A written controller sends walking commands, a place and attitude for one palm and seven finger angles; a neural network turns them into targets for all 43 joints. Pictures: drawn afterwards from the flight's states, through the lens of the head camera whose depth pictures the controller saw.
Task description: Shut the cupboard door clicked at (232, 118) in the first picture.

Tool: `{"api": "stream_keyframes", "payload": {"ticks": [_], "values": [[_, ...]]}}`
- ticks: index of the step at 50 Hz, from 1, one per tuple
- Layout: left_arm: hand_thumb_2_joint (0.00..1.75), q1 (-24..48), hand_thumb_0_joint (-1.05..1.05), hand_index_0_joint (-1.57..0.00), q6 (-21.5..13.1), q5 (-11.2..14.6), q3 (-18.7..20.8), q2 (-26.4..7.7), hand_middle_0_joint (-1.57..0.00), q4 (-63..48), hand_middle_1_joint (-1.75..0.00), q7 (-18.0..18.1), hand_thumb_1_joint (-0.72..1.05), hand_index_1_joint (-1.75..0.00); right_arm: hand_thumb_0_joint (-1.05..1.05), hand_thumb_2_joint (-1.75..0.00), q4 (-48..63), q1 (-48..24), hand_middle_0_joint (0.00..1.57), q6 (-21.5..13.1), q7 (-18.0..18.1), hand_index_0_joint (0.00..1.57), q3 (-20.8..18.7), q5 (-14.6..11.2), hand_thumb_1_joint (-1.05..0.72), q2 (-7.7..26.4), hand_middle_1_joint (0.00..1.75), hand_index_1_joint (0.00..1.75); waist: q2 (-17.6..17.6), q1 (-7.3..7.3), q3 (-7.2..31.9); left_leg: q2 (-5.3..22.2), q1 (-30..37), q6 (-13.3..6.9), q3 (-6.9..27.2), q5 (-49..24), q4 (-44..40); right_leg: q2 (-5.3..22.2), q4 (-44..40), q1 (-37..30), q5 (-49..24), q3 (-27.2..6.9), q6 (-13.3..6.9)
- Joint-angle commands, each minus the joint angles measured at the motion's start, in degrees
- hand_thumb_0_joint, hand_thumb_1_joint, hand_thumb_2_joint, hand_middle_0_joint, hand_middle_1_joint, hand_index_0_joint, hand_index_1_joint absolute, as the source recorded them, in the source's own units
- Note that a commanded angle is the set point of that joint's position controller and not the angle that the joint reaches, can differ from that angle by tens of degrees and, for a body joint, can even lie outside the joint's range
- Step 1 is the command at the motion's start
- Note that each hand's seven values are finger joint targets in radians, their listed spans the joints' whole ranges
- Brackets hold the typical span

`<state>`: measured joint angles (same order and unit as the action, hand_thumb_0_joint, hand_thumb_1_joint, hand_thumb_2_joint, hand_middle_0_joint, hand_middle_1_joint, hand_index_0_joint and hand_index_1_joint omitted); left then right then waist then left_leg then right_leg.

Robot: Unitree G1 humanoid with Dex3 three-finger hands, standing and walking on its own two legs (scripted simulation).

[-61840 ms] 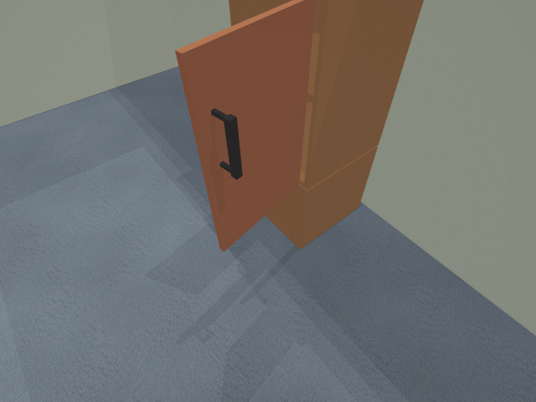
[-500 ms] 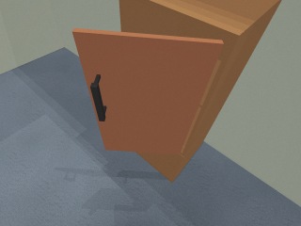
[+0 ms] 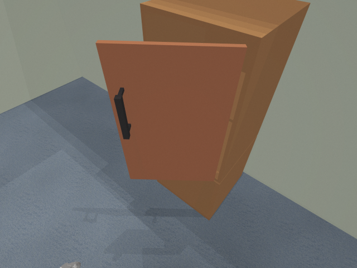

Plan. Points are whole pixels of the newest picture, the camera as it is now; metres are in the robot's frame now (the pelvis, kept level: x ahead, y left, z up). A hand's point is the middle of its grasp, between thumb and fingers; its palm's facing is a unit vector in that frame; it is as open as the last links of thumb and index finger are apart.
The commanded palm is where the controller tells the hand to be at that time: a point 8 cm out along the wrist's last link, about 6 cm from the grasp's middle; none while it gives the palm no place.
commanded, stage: come to a stop and stand still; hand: left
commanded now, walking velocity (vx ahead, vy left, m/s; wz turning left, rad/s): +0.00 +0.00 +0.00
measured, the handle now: (124, 114) +0.52 +0.19 +0.06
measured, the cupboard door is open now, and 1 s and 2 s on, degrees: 38 38 38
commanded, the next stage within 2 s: look again from close up in 0.24 s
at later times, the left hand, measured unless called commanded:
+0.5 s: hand out of the picture +0.00 +0.25 -0.16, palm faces -0.03 -0.95 -0.30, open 7.4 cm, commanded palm none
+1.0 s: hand out of the picture +0.07 +0.24 -0.15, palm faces -0.03 -0.95 -0.31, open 7.4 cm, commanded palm none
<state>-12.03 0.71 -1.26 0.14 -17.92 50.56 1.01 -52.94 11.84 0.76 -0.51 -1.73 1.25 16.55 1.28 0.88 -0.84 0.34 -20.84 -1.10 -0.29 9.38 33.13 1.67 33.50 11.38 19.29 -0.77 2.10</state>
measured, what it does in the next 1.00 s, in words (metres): stands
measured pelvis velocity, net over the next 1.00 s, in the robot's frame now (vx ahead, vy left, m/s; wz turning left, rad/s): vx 0.02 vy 0.00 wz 0.01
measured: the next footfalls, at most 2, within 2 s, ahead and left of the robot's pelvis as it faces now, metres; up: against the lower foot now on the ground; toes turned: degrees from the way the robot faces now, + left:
none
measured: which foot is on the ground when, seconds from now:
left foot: down 0.00-1.00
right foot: down 0.00-1.00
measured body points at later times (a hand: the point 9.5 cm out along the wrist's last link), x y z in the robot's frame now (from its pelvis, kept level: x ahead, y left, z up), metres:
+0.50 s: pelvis +0.00 +0.01 +0.01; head +0.01 +0.03 +0.46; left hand +0.00 +0.30 -0.14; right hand +0.07 -0.28 -0.12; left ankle +0.09 +0.10 -0.73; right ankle -0.01 -0.15 -0.73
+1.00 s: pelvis +0.02 +0.00 +0.01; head +0.03 +0.01 +0.46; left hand +0.07 +0.29 -0.13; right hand +0.11 -0.28 -0.12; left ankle +0.09 +0.10 -0.73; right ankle -0.01 -0.15 -0.73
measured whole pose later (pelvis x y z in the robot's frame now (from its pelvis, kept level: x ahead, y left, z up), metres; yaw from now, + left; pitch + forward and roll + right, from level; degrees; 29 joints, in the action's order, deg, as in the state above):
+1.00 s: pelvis +0.02 +0.00 +0.01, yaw +0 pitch -2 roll -1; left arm -11.2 -0.4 -1.0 -0.7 -18.3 61.0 0.6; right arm -62.8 5.7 -0.2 -0.6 -1.2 0.1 17.7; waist -0.2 -0.4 -2.7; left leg -0.9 -15.4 -1.3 0.0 5.9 23.1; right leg 2.6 22.5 5.5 15.1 -0.7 3.1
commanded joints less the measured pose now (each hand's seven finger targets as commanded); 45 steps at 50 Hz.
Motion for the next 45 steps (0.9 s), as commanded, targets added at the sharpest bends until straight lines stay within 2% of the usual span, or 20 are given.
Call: {"api": "stream_keyframes", "payload": {"ticks": [1, 7, 9, 12, 22, 25, 29, 33, 39, 45], "values": [[0.9, -0.53, 0.0, -0.2, -1.19, -0.26, 3.01, -10.79, -0.2, -3.02, -0.3, -0.01, 0.9, -0.3, 0.0, -0.9, 3.78, -2.64, 0.2, -1.61, 0.56, 0.2, -2.37, 0.03, -0.9, 11.44, 0.3, 0.3, -0.63, -0.69, -2.42, 4.01, 1.56, -1.0, 8.23, 17.3, -11.69, 2.64, -10.33, 7.74, 10.63, -4.11, -4.71], [0.9, -2.45, 0.0, -0.2, -1.18, -0.2, 2.96, -11.28, -0.2, -0.03, -0.3, -0.35, 0.9, -0.3, 0.0, -0.9, 1.38, -2.87, 0.2, -1.72, 0.63, 0.2, -2.6, -0.23, -0.9, 12.95, 0.3, 0.3, 1.28, -0.97, -0.96, 4.83, 2.62, -0.98, 9.64, 19.62, -14.5, 2.42, -10.2, 6.49, 9.89, -3.69, -4.69], [0.9, -3.56, 0.0, -0.2, -1.21, -0.23, 2.88, -11.09, -0.2, 1.02, -0.3, -0.37, 0.9, -0.3, 0.0, -0.9, 0.55, -2.93, 0.2, -1.76, 0.66, 0.2, -2.58, -0.35, -0.9, 12.84, 0.3, 0.3, 0.92, -1.3, -0.4, 5.1, 3.09, -1.13, 9.76, 18.94, -14.95, 2.57, -10.51, 5.38, 8.32, -3.58, -4.59], [0.9, -3.72, 0.0, -0.2, -1.41, -0.12, 2.64, -11.16, -0.2, 2.74, -0.3, -0.39, 0.9, -0.3, 0.0, -0.9, -0.87, -2.98, 0.2, -1.85, 0.72, 0.2, -2.51, -0.57, -0.9, 12.94, 0.3, 0.3, 0.21, -0.91, -0.14, 4.89, 5.04, -0.8, 9.37, 16.37, -14.47, 3.26, -11.87, 5.84, 7.5, -4.63, -4.65], [0.9, -5.22, 0.0, -0.2, -1.55, -0.17, 2.03, -10.62, -0.2, 6.97, -0.3, -0.17, 0.9, -0.3, 0.0, -0.9, -4.07, -4.55, 0.2, -1.78, 0.75, 0.2, -2.42, -0.9, -0.9, 13.09, 0.3, 0.3, 0.9, -1.08, -1.51, 5.49, 6.33, -0.63, 9.58, 15.67, -16.5, 3.52, -13.39, 4.92, 4.7, -3.74, -3.75], [0.9, -4.84, 0.0, -0.2, -1.71, -0.17, 1.85, -10.53, -0.2, 7.5, -0.3, -0.06, 0.9, -0.3, 0.0, -0.9, -4.59, -4.99, 0.2, -1.84, 0.69, 0.2, -2.35, -0.99, -0.9, 12.84, 0.3, 0.3, -0.32, -0.87, -0.87, 5.33, 7.59, -0.57, 9.2, 12.83, -16.04, 3.9, -13.91, 4.42, 2.98, -3.78, -3.66], [0.9, -4.6, 0.0, -0.2, -1.77, -0.27, 1.78, -10.22, -0.2, 7.99, -0.3, 0.02, 0.9, -0.3, 0.0, -0.9, -5.03, -5.99, 0.2, -1.97, 0.67, 0.2, -2.34, -1.02, -0.9, 12.82, 0.3, 0.3, 0.38, -1.13, -0.57, 5.6, 8.2, -0.66, 9.23, 11.28, -16.53, 3.99, -13.91, 3.36, 0.55, -3.12, -3.32], [0.9, -3.9, 0.0, -0.2, -2.02, -0.27, 1.74, -10.28, -0.2, 7.99, -0.3, 0.14, 0.9, -0.3, 0.0, -0.9, -5.33, -6.72, 0.2, -2.19, 0.63, 0.2, -2.17, -1.12, -0.9, 12.38, 0.3, 0.3, -0.84, -1.18, 0.53, 5.64, 10.04, -0.79, 8.76, 6.45, -15.88, 4.31, -14.37, 2.21, -2.56, -3.02, -3.21], [0.9, -2.2, 0.0, -0.2, -2.03, -0.2, 1.73, -10.48, -0.2, 7.87, -0.3, 0.15, 0.9, -0.3, 0.0, -0.9, -5.73, -7.66, 0.2, -2.32, 0.63, 0.2, -1.91, -1.09, -0.9, 12.27, 0.3, 0.3, -0.33, -1.03, 0.7, 5.34, 10.83, -0.52, 8.03, 2.62, -15.47, 4.73, -15.15, 1.19, -4.2, -2.92, -3.01], [0.9, -0.53, 0.0, -0.2, -2.24, -0.03, 1.69, -10.94, -0.2, 7.78, -0.3, 0.14, 0.9, -0.3, 0.0, -0.9, -6.26, -7.97, 0.2, -2.41, 0.65, 0.2, -1.53, -1.15, -0.9, 12.24, 0.3, 0.3, -1.84, -0.95, 1.24, 5.21, 12.07, -0.32, 7.1, -2.61, -14.18, 5.24, -16.1, 0.17, -6.32, -3.09, -2.93]]}}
